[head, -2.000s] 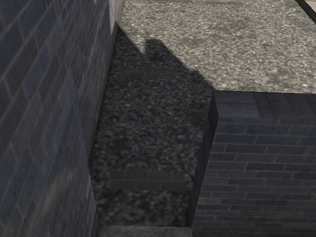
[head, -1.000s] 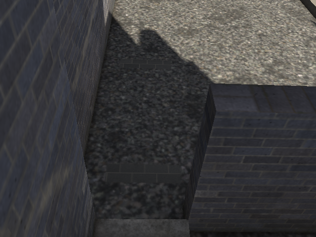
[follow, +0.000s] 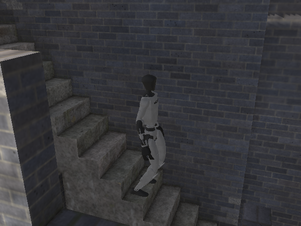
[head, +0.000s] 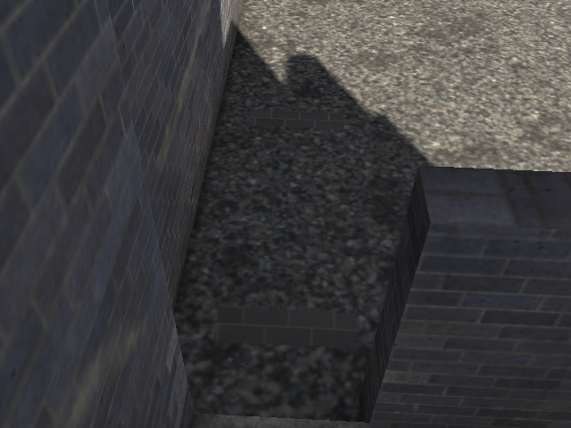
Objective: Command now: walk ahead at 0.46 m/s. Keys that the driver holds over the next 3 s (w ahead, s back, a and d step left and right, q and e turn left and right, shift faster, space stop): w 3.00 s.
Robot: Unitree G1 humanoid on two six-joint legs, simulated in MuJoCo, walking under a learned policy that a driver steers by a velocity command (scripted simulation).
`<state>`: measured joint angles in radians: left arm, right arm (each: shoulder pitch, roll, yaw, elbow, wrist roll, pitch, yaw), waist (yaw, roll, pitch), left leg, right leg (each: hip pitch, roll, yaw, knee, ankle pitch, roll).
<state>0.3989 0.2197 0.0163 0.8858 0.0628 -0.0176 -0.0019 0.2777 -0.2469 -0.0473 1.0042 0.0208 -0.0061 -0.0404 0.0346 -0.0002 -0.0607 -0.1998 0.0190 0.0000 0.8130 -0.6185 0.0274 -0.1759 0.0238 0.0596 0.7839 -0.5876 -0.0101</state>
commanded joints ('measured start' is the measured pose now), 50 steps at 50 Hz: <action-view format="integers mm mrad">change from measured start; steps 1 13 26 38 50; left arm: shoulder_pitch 55 -415 -93 41 181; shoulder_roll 79 69 86 86 187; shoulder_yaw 18 -4 -46 -63 11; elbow -23 -160 -26 -23 46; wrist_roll -5 13 -25 -13 58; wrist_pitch -21 -184 -144 -149 -52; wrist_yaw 1 -7 -1 -56 -61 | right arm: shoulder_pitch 80 391 77 535 -67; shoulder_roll -157 5 17 -146 -162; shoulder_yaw -41 31 18 -21 6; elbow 3 3 -231 -91 -246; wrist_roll -2 -182 -189 -177 -89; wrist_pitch -3 -157 -59 -101 -137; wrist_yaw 5 112 126 159 133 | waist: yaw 8 -196 57 -161 129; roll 25 29 66 169 42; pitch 85 89 353 -164 156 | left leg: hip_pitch -10 199 -1075 723 -769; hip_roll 54 281 32 212 59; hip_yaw -90 -615 -347 -390 -380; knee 36 -72 790 0 391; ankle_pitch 821 213 733 1141 327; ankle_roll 174 354 48 343 150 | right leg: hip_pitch -108 -1141 -376 -1178 13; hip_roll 9 -126 -447 0 -121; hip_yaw -30 153 683 66 -18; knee -44 580 -216 1235 99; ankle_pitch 399 174 6 -54 697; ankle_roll -37 -88 -426 -87 -9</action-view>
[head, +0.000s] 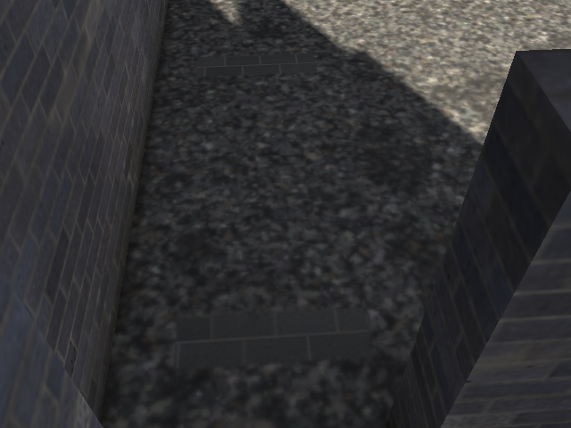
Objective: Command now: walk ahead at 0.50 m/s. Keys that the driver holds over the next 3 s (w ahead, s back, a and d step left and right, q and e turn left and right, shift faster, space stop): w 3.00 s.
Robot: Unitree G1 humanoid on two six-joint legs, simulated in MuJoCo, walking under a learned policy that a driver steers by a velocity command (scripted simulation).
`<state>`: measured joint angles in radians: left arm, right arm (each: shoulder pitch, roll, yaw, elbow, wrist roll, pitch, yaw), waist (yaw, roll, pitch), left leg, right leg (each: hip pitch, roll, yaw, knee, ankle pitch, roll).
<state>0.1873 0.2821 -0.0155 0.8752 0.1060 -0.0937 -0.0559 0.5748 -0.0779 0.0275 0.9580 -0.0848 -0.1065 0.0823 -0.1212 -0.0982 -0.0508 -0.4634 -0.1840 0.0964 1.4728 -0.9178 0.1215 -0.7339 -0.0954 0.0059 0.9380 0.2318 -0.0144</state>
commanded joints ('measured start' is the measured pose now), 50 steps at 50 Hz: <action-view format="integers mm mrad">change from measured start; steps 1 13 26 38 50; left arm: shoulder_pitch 585 373 370 14 360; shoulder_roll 190 6 109 61 60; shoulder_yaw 73 -44 11 10 103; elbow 126 266 292 13 28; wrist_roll -8 -7 -7 -11 -171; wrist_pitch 27 -69 -9 25 66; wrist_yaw -1 77 -16 -1 47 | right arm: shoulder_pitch -314 -270 88 -142 -62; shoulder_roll -281 -95 -267 -90 -107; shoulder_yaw -64 2 -44 14 -107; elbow -165 -123 19 5 90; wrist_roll -11 -9 -23 27 108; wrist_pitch -39 53 46 -71 30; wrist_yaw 20 104 32 -62 -123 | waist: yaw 311 74 -27 112 278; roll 48 112 209 87 47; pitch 122 89 120 14 27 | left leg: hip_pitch -429 -451 546 -141 -215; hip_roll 255 314 182 278 124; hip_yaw -495 -250 37 -166 -259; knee -54 -45 -1208 -812 167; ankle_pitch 759 1297 1259 717 730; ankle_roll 60 -92 -69 44 -25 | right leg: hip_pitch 700 55 182 -35 890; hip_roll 3 -38 98 -68 -44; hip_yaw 37 254 216 100 -19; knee -230 -306 585 6 -616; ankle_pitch -81 -439 -407 301 211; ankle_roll -27 -257 -228 -8 -107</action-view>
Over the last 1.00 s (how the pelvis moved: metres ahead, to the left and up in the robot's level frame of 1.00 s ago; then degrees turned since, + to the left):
0.49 0.04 -0.53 3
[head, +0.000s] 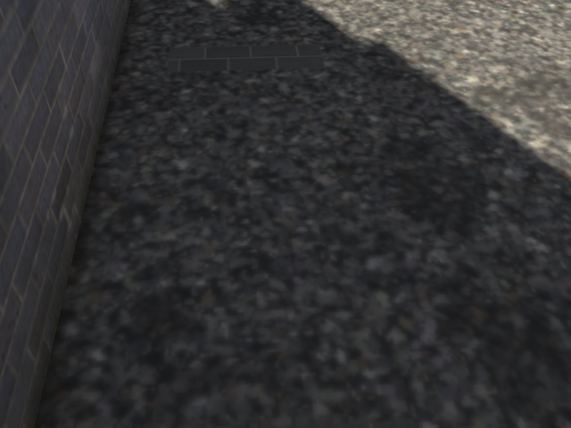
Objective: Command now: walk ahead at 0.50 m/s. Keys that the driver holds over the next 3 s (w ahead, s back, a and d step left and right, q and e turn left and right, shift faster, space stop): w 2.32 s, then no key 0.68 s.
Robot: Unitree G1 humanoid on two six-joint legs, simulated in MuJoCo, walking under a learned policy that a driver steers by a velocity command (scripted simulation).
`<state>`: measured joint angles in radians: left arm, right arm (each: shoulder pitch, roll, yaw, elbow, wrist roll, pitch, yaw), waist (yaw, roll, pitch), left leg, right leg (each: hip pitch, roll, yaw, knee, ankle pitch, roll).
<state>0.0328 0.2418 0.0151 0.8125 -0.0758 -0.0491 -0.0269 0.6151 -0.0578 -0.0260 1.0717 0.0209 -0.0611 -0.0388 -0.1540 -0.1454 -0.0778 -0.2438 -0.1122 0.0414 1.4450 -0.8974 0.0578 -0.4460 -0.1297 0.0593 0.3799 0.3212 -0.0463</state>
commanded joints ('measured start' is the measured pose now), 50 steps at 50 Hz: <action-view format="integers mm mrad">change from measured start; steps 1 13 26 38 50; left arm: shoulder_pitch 725 222 199 -40 248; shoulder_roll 104 133 64 4 27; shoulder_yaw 74 98 88 62 57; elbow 165 58 44 -11 95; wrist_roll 40 17 65 67 72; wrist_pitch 13 -36 -44 -49 -76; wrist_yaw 31 87 50 4 5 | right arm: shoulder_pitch -223 -529 -378 -275 -444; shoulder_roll -62 -152 -240 -335 -252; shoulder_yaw -50 -26 -47 -67 -68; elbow -61 -297 -210 -98 -196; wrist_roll -4 -15 -16 39 4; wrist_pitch -33 -11 -74 -35 -28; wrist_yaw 1 42 43 25 9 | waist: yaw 409 105 134 139 160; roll -40 8 197 255 85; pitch -15 90 58 61 68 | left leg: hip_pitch -793 -218 40 86 -474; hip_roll -62 161 379 326 249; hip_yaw -109 -48 -360 -171 -109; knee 677 -712 -1152 -1112 -396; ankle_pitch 7 971 901 811 754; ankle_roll -7 -61 188 101 -2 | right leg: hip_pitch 911 12 -248 63 350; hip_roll -129 -75 17 111 -70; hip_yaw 1 64 24 -107 131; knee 164 -126 824 105 -214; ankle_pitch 535 -251 -643 -384 -229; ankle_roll -134 -161 -3 1 -138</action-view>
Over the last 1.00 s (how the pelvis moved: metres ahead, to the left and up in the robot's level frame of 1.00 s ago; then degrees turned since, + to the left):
0.57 -0.01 -0.41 1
